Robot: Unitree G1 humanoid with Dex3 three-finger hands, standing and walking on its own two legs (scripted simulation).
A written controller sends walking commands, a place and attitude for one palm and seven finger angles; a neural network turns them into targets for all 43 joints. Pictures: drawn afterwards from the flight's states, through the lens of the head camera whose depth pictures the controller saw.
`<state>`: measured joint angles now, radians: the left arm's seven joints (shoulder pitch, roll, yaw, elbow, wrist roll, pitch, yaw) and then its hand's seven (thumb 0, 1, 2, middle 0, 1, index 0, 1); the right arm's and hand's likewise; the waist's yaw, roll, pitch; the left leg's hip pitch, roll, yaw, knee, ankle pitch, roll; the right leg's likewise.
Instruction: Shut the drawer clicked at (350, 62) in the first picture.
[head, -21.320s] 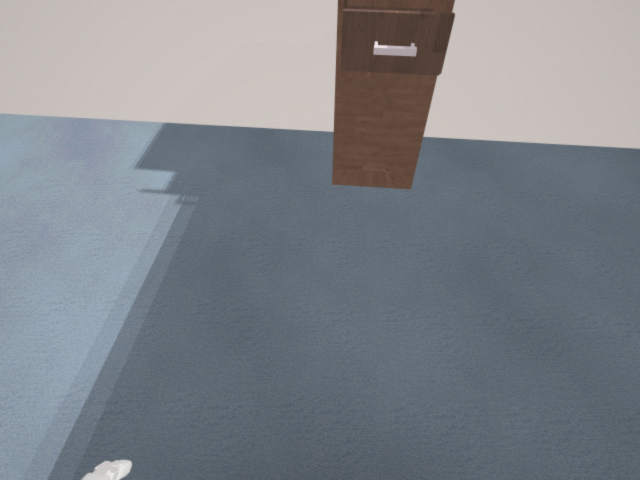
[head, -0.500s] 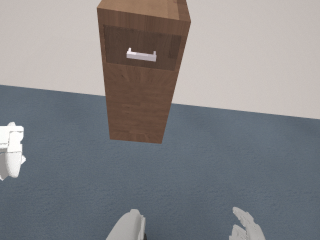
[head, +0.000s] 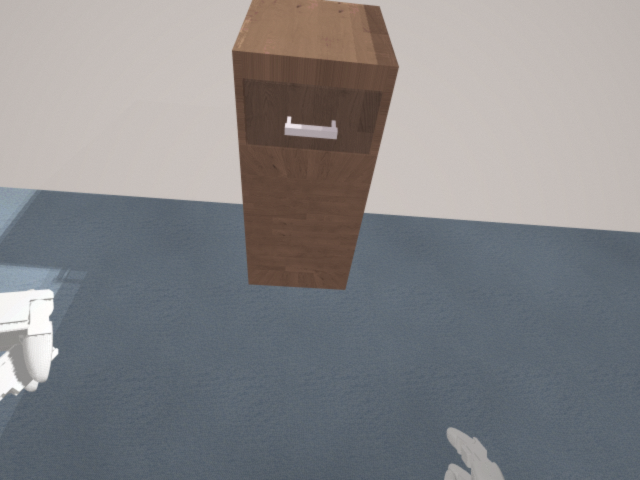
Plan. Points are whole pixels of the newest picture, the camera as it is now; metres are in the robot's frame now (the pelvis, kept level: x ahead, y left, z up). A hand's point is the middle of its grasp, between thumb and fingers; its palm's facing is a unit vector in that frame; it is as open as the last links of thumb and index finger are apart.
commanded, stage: stop stepping back and stand still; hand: left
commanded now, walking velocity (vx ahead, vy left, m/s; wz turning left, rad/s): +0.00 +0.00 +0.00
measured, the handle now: (311, 126) +0.93 +0.07 -0.05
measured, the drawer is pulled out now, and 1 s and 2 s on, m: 0.00 0.00 0.00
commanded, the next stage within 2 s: let the arm hang, fingers relaxed in 0.08 s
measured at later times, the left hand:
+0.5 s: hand out of the picture +0.04 +0.17 -0.19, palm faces +0.09 -0.95 -0.29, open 3.2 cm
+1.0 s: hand out of the picture +0.00 +0.11 -0.20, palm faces +0.09 -0.99 -0.14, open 7.1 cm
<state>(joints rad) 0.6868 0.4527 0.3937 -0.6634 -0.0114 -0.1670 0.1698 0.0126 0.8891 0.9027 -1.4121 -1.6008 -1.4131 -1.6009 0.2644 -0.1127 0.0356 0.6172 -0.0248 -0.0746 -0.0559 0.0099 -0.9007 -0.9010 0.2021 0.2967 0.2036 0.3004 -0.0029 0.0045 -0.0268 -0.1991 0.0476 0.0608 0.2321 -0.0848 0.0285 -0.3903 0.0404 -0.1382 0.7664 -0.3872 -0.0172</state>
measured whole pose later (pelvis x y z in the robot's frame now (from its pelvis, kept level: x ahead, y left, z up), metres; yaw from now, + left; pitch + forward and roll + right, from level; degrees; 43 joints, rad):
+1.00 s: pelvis +0.04 -0.02 -0.02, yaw +2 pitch -2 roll +1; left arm 0.33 0.05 0.00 1.15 0.01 -0.01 0.05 0.00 0.91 0.90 -0.25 -0.36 -0.25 -0.36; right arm 0.29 -0.11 -0.01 1.15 -0.01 0.02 -0.06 0.01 -0.93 -0.90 0.19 0.30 0.20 0.30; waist -0.01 0.00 0.05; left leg -0.18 0.01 0.10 0.47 -0.24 0.01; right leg 0.00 0.04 -0.10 0.40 -0.36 -0.08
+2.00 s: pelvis +0.02 +0.01 -0.02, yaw +1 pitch -2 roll +1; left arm 0.34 0.08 0.00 1.17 0.01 -0.02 0.05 0.00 0.91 0.90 -0.20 -0.30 -0.20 -0.30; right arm 0.30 -0.10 -0.01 1.16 -0.01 0.00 -0.05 0.00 -0.91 -0.90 0.19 0.30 0.20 0.30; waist -0.01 0.01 0.06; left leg -0.18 -0.03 0.13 0.38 -0.18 0.06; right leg -0.03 0.01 -0.08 0.38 -0.32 -0.04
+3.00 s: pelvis +0.03 -0.03 -0.02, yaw +1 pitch -2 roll +1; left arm 0.31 0.11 0.00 1.16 0.01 -0.02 0.05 0.00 0.91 0.90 -0.20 -0.30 -0.20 -0.30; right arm 0.26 -0.14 -0.01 1.16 -0.01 0.01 -0.05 0.00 -0.91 -0.90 0.19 0.30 0.20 0.30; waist -0.01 0.01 0.07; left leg -0.16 0.02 0.11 0.39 -0.19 0.00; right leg 0.00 0.06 -0.08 0.34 -0.31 -0.08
